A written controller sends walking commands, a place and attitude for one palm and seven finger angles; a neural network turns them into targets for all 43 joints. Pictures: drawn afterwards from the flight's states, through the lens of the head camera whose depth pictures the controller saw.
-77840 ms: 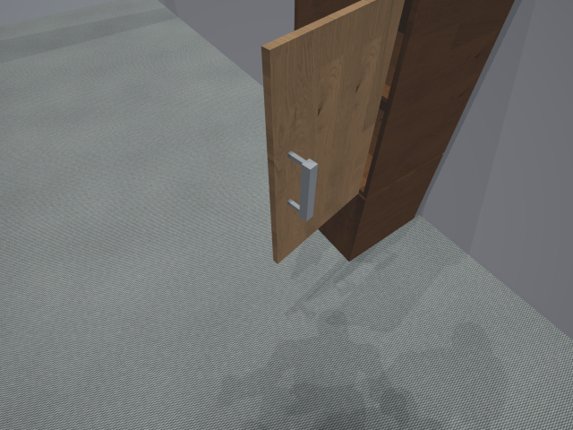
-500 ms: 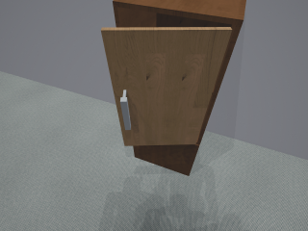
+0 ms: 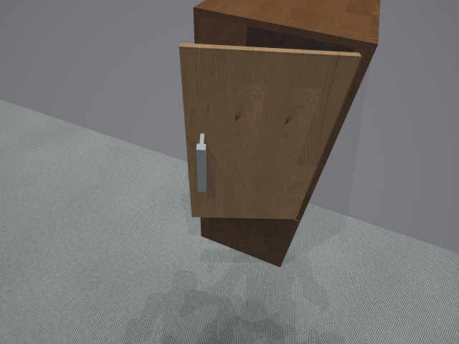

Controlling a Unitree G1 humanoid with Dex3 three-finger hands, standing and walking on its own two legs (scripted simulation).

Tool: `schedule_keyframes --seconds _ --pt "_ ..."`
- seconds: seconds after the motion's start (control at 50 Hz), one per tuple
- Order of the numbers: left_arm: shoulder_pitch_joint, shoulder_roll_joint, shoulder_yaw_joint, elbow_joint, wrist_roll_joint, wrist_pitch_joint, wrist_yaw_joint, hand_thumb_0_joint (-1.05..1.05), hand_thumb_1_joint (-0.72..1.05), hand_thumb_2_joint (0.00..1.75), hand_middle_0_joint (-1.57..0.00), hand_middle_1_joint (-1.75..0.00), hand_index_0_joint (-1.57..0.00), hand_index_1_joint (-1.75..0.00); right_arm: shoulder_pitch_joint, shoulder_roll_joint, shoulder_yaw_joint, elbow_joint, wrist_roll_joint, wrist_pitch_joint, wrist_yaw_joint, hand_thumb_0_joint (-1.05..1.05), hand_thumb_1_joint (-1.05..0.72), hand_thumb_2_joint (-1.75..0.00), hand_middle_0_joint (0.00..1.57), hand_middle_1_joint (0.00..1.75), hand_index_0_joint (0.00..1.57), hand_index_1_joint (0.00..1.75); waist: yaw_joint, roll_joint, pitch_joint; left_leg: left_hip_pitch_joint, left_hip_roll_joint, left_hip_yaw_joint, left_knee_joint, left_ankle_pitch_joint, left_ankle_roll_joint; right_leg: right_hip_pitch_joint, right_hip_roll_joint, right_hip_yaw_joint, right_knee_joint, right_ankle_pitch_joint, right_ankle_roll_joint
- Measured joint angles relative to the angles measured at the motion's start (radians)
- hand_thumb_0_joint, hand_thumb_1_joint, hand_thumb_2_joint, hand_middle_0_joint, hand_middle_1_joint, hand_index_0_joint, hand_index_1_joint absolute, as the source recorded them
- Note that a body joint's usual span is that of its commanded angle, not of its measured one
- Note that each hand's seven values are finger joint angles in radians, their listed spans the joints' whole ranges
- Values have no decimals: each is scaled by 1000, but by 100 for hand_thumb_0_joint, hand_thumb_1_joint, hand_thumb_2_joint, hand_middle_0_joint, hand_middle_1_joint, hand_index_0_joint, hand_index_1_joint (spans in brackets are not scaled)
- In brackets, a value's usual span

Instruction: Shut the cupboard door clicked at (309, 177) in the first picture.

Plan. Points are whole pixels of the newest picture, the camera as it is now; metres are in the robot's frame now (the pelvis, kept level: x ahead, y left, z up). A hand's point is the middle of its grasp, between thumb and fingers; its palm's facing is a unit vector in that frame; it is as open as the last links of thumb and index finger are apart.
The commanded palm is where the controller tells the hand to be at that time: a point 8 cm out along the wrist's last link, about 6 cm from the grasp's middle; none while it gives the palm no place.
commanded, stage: shuffle to correct the standing spot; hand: left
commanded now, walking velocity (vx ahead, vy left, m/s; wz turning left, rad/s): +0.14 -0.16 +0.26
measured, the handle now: (202, 163) +0.56 +0.11 -0.05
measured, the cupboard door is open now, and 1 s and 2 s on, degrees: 23 23 23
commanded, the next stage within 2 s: come to a stop and stand still in 0.88 s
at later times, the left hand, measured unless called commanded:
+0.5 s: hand out of the picture -0.07 +0.12 -0.18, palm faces +0.09 -0.99 -0.14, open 7.3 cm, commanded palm none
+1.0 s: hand out of the picture +0.14 +0.09 -0.17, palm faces +0.07 -0.97 -0.24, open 7.3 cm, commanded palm none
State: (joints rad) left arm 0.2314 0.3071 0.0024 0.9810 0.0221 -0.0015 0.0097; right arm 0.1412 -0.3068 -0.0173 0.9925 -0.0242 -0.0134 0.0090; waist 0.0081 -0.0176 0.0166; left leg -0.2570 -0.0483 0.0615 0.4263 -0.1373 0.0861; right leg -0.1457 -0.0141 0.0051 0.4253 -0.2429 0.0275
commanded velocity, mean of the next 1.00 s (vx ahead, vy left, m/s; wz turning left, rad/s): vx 0.12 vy -0.15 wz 0.10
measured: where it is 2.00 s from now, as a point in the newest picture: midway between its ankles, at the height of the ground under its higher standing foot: outside the picture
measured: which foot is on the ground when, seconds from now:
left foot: down 0.00-0.96, up 0.98-1.00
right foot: down 0.00-0.62, up 0.64-0.94, down 0.96-1.00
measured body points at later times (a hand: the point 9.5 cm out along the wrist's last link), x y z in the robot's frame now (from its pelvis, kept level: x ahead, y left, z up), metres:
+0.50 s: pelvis +0.02 -0.03 +0.00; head +0.02 -0.02 +0.45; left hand -0.07 +0.17 -0.16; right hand +0.01 -0.26 -0.16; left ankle +0.06 +0.06 -0.73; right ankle -0.01 -0.14 -0.74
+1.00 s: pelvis +0.10 -0.11 -0.01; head +0.12 -0.11 +0.44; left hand +0.14 +0.14 -0.15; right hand +0.04 -0.33 -0.17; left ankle +0.05 +0.03 -0.73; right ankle +0.13 -0.24 -0.74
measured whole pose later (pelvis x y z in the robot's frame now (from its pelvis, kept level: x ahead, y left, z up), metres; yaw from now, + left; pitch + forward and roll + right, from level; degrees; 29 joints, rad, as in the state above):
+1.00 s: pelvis +0.10 -0.11 -0.01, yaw +3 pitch +0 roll -1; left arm 0.23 0.20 0.07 1.00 0.03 0.00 0.00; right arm 0.38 -0.13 -0.06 1.12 -0.04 0.01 -0.02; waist -0.03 0.03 0.04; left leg -0.28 0.11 0.05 0.71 -0.47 -0.01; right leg -0.30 -0.06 -0.10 0.55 -0.25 0.02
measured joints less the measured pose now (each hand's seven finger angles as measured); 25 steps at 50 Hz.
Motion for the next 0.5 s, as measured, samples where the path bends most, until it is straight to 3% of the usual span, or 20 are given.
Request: schedule_keyframes --seconds 0.1,0.28,0.38,0.5 --pt "27 -11 -2 37 -2 10 8 1 91 90 -20 -30 -20 -30 29 23 6 36 0 13 -2 0 -91 -90 20 30 20 30 -7 -6 -3 7 -11 -3 -29 16 0 1 -10 -3 -14 8 6" --pt "128 -90 -5 80 8 39 -4 1 91 90 -20 -30 -20 -30 111 127 7 89 -1 40 -9 0 -91 -90 20 30 20 30 -6 -15 -9 -2 -14 -10 -27 10 1 -30 -18 -23 52 -91 -30" --pt "182 -137 3 95 5 42 -10 1 91 90 -20 -30 -20 -30 140 154 -11 109 -1 42 -20 0 -91 -90 20 30 20 30 -1 -1 -3 -9 7 -18 -5 -5 -20 -18 -3 -38 25 -40 -33" --pt "242 -172 16 105 2 31 2 1 91 90 -20 -30 -20 -30 169 166 -22 119 1 37 -31 0 -91 -90 20 30 20 30 5 8 -16 -68 58 -17 164 -170 -46 -5 37 -60 22 -44 -52"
